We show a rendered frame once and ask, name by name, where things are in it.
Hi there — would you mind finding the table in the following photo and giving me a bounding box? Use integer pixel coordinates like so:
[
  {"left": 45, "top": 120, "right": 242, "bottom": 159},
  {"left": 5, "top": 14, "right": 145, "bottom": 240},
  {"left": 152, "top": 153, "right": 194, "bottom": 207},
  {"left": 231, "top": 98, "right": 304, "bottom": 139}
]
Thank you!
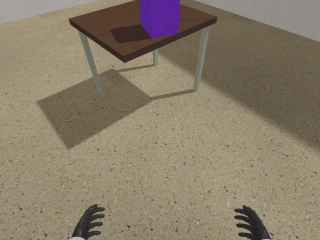
[{"left": 69, "top": 0, "right": 217, "bottom": 93}]

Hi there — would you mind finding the carton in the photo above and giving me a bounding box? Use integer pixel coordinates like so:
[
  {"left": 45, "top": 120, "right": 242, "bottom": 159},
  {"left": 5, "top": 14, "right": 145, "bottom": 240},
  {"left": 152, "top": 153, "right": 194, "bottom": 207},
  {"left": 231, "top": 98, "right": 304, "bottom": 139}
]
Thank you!
[{"left": 139, "top": 0, "right": 180, "bottom": 39}]

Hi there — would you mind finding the robot right hand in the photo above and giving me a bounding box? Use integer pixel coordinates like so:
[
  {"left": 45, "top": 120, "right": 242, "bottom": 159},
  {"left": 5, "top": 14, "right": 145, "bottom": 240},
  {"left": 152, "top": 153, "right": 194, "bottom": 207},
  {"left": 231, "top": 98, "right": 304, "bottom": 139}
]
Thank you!
[{"left": 234, "top": 205, "right": 272, "bottom": 240}]

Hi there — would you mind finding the robot left hand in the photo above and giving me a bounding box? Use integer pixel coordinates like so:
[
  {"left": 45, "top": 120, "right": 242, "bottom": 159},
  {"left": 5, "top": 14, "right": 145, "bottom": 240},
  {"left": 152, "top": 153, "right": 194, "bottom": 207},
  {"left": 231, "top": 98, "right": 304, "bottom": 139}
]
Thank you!
[{"left": 71, "top": 204, "right": 105, "bottom": 240}]

